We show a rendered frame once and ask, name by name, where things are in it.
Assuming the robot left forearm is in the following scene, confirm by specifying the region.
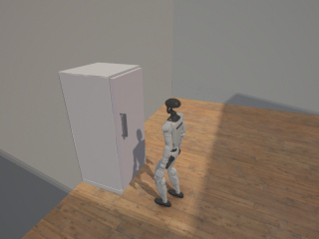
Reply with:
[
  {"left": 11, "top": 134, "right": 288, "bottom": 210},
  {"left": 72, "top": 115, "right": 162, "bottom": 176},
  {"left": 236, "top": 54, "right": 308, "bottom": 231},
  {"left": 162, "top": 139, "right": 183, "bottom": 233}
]
[{"left": 159, "top": 146, "right": 171, "bottom": 171}]

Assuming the robot left upper arm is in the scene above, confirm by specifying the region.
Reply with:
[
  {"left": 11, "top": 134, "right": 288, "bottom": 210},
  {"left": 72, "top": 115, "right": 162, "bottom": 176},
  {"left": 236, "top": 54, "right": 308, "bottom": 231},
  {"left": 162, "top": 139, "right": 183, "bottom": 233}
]
[{"left": 161, "top": 122, "right": 173, "bottom": 151}]

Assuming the left robot hand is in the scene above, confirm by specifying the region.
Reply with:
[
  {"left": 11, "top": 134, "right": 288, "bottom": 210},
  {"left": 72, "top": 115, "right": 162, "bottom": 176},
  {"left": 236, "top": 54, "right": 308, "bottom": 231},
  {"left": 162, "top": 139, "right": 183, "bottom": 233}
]
[{"left": 154, "top": 169, "right": 164, "bottom": 183}]

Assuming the right robot foot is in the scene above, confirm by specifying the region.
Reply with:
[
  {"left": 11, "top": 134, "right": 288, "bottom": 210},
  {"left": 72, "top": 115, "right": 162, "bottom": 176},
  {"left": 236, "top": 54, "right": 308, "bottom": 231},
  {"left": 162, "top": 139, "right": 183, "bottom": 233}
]
[{"left": 168, "top": 189, "right": 183, "bottom": 198}]

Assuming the robot right upper arm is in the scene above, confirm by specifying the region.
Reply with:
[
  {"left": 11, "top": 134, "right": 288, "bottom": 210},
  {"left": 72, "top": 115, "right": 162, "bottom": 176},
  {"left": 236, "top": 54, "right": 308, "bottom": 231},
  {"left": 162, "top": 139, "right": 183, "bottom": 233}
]
[{"left": 177, "top": 113, "right": 186, "bottom": 134}]

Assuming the handle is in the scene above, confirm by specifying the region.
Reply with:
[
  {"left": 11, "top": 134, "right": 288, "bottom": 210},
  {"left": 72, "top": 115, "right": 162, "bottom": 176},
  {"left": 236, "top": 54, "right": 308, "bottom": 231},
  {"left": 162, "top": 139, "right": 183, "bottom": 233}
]
[{"left": 120, "top": 114, "right": 128, "bottom": 137}]

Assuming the robot right forearm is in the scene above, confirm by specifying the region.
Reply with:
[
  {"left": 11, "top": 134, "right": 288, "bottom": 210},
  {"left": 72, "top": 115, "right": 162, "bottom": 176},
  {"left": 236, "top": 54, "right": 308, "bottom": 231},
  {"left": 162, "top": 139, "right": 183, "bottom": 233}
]
[{"left": 179, "top": 133, "right": 185, "bottom": 144}]

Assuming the fridge door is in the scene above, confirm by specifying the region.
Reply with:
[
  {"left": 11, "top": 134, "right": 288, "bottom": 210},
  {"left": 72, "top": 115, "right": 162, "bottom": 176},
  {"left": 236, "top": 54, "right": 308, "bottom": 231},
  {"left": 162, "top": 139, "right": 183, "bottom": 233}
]
[{"left": 109, "top": 68, "right": 146, "bottom": 189}]

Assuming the robot left shin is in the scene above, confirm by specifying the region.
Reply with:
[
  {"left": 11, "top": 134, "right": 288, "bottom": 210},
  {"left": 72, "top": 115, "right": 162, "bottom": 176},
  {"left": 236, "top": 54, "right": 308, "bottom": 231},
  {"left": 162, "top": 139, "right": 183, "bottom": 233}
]
[{"left": 155, "top": 181, "right": 167, "bottom": 203}]

